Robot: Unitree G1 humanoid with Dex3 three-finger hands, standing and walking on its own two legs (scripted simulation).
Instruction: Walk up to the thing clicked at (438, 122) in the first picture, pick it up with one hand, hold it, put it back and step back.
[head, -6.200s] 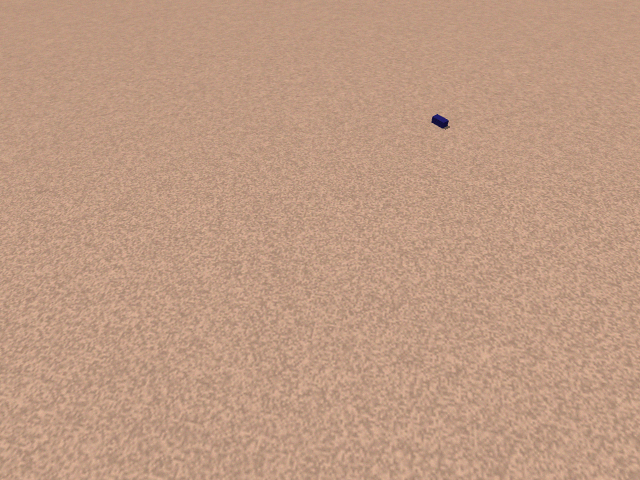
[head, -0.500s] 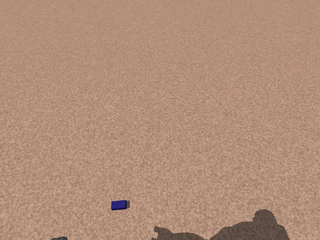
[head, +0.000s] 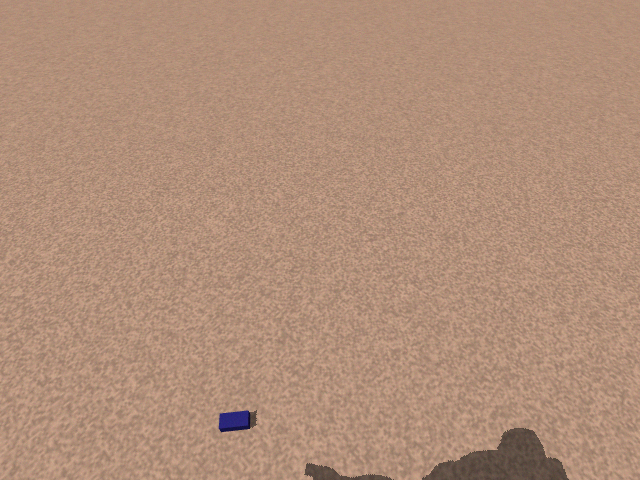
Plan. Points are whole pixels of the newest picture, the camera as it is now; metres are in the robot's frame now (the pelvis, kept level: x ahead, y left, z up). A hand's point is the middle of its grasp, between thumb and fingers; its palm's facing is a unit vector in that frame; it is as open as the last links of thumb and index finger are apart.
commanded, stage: walk up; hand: left
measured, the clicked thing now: (234, 421) +0.41 +0.27 -0.75
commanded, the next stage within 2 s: none
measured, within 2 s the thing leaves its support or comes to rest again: neither
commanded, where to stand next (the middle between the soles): +0.05 -0.03 m, yaw +4 degrees
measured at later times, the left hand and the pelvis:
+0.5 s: hand out of the picture +0.03 +0.22 -0.17, palm faces -0.08 -0.90 -0.43, open 7.4 cm; pelvis -0.04 -0.06 -0.03, yaw -3 degrees
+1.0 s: hand out of the picture +0.02 +0.34 -0.17, palm faces +0.03 -0.88 -0.47, open 7.4 cm; pelvis -0.02 +0.02 -0.03, yaw +3 degrees
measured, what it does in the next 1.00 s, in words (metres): steps on the spot: right foot, then left foot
